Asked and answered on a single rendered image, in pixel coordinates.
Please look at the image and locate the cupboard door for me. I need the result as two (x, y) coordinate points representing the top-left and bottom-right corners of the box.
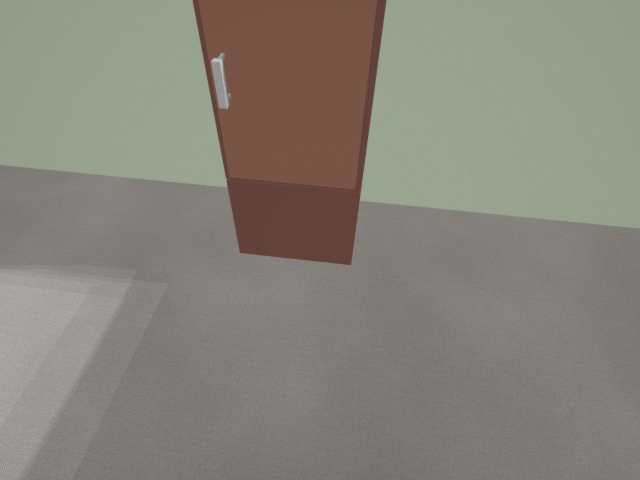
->
(198, 0), (377, 190)

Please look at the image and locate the handle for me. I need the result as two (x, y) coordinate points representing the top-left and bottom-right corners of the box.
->
(211, 53), (231, 109)

